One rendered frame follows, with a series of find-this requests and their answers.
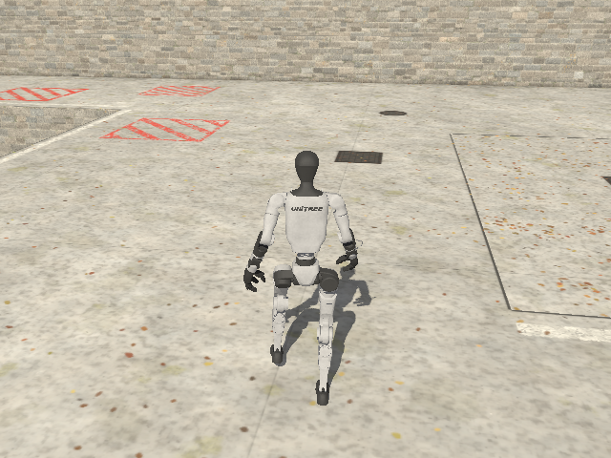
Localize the robot right upper arm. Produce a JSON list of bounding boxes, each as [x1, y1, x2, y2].
[[326, 192, 353, 243]]

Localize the robot right forearm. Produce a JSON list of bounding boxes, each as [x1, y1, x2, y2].
[[343, 228, 358, 260]]

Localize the robot torso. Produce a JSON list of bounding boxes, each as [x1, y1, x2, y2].
[[284, 187, 328, 286]]

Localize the robot left hand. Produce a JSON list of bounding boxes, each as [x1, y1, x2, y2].
[[243, 268, 265, 292]]

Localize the robot left forearm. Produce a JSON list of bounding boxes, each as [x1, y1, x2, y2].
[[246, 231, 268, 273]]

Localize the robot left upper arm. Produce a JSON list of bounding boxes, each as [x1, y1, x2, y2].
[[260, 192, 287, 246]]

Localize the left robot thigh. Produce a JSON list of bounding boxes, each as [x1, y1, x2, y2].
[[273, 264, 293, 312]]

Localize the robot right hand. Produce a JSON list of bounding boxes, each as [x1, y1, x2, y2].
[[336, 255, 358, 272]]

